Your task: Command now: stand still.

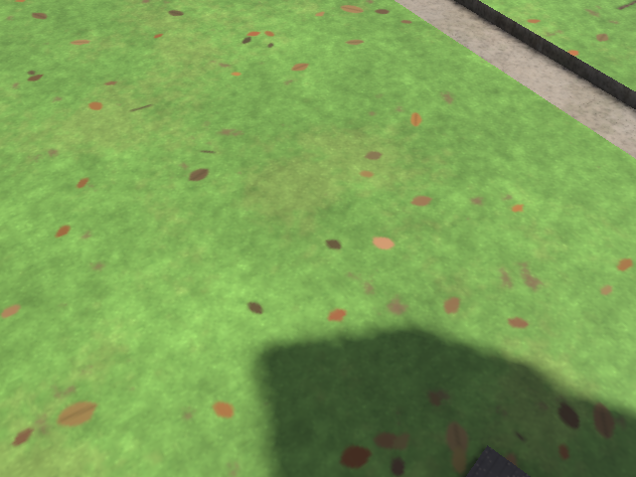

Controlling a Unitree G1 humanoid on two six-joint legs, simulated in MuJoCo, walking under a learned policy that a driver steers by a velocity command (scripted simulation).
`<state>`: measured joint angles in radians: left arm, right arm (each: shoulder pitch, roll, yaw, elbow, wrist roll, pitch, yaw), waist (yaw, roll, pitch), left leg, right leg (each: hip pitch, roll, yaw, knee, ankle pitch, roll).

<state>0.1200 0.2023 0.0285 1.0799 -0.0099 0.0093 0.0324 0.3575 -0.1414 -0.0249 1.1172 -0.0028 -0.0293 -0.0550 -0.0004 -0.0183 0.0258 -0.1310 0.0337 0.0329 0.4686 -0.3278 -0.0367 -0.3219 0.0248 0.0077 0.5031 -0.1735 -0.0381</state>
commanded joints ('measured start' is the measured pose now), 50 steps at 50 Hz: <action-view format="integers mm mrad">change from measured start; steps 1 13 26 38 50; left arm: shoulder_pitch -9 12 -9 132 237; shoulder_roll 97 135 102 127 215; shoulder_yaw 14 43 38 30 57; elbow -32 -36 -89 -43 -31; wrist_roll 0 -19 -26 17 -10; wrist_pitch -8 -42 -114 -141 -100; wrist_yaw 3 -10 -72 -36 -2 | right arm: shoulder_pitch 102 177 147 -10 -385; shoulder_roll -77 -46 -194 -119 -126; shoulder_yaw -13 -18 -60 -74 -41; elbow -2 -13 -78 -189 -395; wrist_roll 0 8 21 38 22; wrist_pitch -3 -37 -56 -55 -50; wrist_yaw -3 1 38 40 124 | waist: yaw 0 -28 46 -8 50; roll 18 -57 173 -22 18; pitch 8 53 37 47 113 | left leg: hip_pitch -131 -161 -109 -558 -552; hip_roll -10 -22 164 110 41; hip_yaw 2 28 -147 -155 -5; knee -95 35 -185 538 62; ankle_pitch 63 -161 259 219 385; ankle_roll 14 99 163 109 145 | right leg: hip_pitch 111 -30 136 221 426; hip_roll -49 -135 42 -261 -306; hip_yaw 66 205 -145 53 -189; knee -95 -192 57 -385 -238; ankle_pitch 21 -576 -2 150 412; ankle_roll -69 -136 -65 -147 -79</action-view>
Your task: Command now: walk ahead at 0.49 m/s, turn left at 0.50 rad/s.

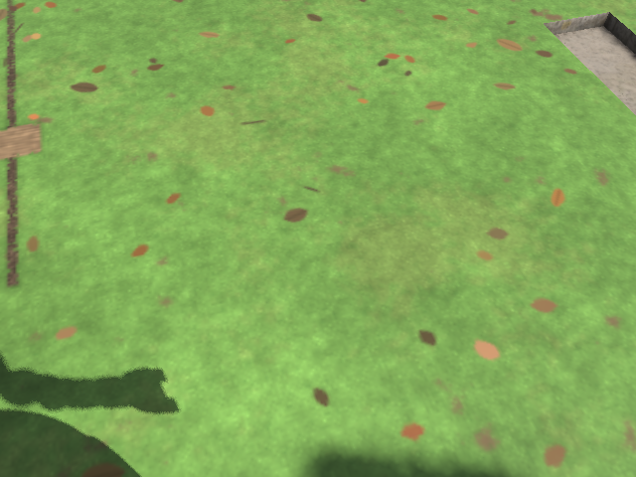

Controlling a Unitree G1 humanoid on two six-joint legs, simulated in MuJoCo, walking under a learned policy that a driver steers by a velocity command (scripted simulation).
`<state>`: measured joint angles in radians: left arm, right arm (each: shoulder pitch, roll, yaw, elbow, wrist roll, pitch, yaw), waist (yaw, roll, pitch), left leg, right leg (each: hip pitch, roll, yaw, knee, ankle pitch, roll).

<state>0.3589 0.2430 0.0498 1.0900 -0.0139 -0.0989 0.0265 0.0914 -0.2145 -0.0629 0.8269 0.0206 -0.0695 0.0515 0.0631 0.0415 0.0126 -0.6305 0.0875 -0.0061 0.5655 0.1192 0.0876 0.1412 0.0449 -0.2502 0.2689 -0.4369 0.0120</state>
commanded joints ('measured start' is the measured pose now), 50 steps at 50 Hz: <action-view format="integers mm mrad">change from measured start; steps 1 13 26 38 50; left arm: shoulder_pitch -4 -123 -407 -127 -24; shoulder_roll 194 145 160 131 196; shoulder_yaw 42 32 32 30 34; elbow -49 -254 -409 -302 -240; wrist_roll -5 21 9 12 -13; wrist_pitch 17 -26 -50 -30 30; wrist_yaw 5 -18 -42 -47 -26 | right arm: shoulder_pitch -99 125 263 180 13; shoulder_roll -75 -175 -201 -116 -136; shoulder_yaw -12 -48 -55 -8 -6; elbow -112 -100 -71 -156 -215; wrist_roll -2 -11 -2 -9 -24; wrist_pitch -7 -24 13 2 -32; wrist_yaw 23 -29 -77 -56 -29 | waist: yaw -33 -24 -92 -62 -54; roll -63 -57 78 -124 -148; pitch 98 -62 -22 -22 -76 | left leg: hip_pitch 5 473 552 -21 287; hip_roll -44 90 53 16 -90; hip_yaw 69 -329 -394 -80 5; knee -28 -323 -153 497 -115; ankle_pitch -123 121 -37 -431 -52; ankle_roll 37 233 100 -57 -43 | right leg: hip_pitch -16 -742 -609 -304 -229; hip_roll -331 -184 -46 -266 -215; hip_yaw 55 335 317 519 355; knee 64 848 194 -102 127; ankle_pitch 856 130 415 344 710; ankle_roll -119 18 -33 -248 -122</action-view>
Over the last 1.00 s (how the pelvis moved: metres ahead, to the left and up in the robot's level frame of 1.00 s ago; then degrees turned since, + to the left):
0.32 0.00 -0.02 12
